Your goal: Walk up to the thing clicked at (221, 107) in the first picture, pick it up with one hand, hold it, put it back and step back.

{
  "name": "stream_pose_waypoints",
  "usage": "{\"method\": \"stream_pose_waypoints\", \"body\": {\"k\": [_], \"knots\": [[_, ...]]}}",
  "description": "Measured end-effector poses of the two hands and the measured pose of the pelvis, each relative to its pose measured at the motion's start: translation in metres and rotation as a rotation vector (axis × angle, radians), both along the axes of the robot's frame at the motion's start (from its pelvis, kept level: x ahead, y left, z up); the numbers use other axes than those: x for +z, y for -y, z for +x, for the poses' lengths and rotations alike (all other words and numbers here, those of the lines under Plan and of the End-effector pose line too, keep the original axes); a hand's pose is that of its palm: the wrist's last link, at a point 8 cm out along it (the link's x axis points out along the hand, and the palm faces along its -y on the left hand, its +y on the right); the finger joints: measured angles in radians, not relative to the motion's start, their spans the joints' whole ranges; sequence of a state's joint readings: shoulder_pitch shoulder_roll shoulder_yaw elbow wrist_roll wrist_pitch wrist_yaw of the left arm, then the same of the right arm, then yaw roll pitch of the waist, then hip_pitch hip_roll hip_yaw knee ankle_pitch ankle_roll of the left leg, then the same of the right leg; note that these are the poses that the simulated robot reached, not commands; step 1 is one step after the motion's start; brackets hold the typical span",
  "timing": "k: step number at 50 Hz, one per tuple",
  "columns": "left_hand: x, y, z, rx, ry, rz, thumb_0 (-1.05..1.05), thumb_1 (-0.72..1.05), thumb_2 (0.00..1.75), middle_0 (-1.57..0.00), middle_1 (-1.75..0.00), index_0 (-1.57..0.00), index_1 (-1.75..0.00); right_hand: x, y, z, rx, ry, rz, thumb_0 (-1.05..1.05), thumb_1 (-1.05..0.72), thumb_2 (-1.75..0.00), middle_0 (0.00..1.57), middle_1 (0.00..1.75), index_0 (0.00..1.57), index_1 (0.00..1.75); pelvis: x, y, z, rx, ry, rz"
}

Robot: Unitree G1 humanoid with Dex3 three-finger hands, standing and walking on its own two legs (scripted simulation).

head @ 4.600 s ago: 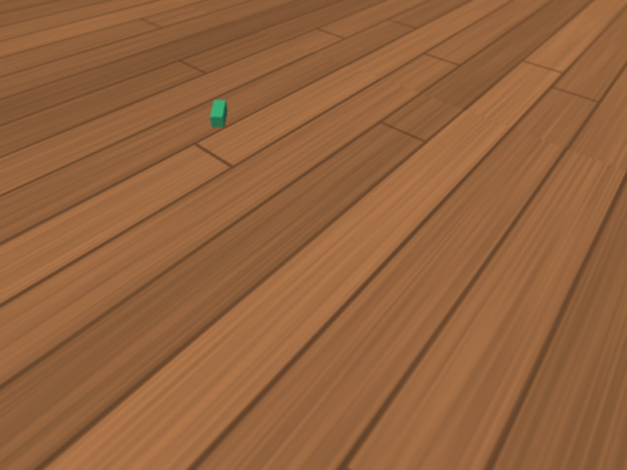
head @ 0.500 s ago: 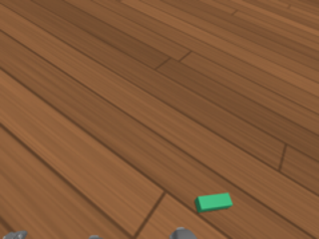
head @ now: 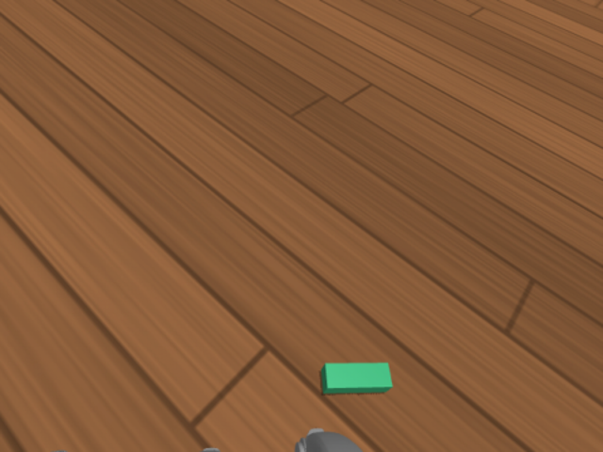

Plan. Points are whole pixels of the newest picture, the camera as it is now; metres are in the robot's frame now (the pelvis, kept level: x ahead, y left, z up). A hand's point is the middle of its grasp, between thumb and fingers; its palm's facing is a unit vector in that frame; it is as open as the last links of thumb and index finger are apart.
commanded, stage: walk up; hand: left
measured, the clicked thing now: (356, 378) +0.43 -0.28 -0.71
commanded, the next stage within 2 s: none
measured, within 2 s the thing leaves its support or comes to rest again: neither
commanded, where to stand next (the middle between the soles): +0.02 -0.40 m, yaw +4 degrees
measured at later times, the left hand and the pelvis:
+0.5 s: hand out of the picture +0.02 +0.03 -0.14, palm faces -0.07 -0.93 -0.36, open 7.4 cm; pelvis -0.06 -0.24 +0.00, yaw -1 degrees
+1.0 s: hand out of the picture -0.03 -0.16 -0.17, palm faces -0.01 -0.93 -0.38, open 7.4 cm; pelvis -0.11 -0.45 -0.03, yaw -1 degrees
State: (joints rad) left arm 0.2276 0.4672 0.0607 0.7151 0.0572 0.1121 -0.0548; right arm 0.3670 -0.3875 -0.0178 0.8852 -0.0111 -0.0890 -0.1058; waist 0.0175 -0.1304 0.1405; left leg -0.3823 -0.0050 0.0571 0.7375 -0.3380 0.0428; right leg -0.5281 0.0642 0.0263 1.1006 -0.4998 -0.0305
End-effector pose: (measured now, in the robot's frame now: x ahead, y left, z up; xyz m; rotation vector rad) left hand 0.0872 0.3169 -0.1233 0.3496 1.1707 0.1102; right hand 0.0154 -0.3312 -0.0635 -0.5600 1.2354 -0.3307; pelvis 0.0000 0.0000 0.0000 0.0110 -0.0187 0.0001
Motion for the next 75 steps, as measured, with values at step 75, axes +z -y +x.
{"method": "stream_pose_waypoints", "body": {"k": [75], "knots": [[0.047,0.411,-0.19,0.222,-0.147,0.226,0.0,0.89,0.9,-0.21,-0.3,-0.2,-0.3,-0.06,0.403,0.061,0.157,0.022,0.275,0.01,-0.91,-0.9,0.2,0.3,0.2,0.3,-0.004,0.435,-0.054,0.082,-0.008,-0.009]]}}
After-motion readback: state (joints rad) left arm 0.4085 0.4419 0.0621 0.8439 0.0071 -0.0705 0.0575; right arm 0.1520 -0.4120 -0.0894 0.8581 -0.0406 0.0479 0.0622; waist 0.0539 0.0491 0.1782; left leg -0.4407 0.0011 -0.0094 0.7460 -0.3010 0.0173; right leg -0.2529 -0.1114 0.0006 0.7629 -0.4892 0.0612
